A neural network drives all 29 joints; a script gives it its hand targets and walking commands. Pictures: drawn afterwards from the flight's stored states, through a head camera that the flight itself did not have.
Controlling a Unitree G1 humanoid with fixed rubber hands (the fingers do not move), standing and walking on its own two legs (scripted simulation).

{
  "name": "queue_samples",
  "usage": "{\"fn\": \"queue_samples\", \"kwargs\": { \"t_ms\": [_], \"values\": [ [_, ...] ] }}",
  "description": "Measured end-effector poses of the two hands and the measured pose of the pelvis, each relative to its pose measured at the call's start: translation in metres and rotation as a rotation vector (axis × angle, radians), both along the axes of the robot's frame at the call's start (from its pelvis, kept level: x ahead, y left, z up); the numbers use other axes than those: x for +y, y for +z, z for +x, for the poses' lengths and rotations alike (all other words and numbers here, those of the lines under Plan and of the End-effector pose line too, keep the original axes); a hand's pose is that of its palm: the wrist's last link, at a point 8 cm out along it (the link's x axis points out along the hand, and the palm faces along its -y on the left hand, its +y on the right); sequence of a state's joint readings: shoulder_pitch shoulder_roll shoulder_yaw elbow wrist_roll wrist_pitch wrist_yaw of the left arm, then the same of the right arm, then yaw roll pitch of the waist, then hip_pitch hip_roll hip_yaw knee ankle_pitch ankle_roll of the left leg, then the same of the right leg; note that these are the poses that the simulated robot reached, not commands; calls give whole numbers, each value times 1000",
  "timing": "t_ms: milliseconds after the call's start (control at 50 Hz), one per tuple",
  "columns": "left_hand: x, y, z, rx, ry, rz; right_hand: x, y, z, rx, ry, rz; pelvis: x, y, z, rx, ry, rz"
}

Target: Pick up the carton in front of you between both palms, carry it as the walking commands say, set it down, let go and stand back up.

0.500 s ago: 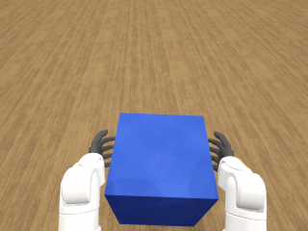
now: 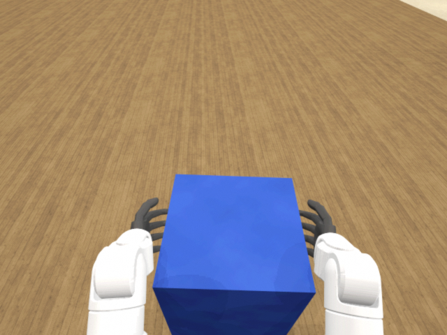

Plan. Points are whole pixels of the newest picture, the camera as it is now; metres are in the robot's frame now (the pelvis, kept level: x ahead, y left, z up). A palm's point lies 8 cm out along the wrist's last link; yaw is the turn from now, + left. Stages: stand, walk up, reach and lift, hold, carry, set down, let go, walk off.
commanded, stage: carry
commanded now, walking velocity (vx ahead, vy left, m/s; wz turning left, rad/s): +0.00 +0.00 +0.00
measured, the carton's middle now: (230, 260) +0.27 +0.00 +0.00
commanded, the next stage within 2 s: none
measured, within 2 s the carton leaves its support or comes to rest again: neither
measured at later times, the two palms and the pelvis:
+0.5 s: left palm (148, 257) +0.25 +0.14 +0.04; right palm (321, 261) +0.25 -0.15 +0.04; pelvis -0.02 +0.00 +0.00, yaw +0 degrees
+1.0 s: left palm (154, 253) +0.26 +0.14 +0.03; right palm (322, 257) +0.26 -0.16 +0.04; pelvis -0.02 -0.01 +0.00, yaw +0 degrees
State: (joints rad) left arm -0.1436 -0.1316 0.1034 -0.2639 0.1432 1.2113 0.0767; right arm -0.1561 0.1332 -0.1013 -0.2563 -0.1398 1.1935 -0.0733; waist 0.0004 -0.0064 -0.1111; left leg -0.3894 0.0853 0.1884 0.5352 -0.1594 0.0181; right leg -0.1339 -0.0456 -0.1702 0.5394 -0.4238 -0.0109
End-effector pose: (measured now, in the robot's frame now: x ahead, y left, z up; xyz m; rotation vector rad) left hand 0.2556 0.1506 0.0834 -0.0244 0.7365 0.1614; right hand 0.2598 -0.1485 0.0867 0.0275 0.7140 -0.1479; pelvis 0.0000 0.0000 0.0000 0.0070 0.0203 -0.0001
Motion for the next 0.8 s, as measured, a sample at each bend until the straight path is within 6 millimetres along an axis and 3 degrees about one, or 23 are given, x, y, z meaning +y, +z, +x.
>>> {"fn": "queue_samples", "kwargs": {
  "t_ms": [360,600,800],
  "values": [
    [-4,-30,-12,-4,-41,38,-4,-29,-15,-4,23,-48,-2,0,-18,-2,-4,-9],
    [-7,-53,4,-27,-68,70,-6,-52,0,-26,41,-79,-3,0,-24,-3,-9,-9],
    [-9,-48,12,-80,-57,60,-9,-47,8,-79,29,-66,-5,-1,-24,4,-10,-5]
  ]
}}
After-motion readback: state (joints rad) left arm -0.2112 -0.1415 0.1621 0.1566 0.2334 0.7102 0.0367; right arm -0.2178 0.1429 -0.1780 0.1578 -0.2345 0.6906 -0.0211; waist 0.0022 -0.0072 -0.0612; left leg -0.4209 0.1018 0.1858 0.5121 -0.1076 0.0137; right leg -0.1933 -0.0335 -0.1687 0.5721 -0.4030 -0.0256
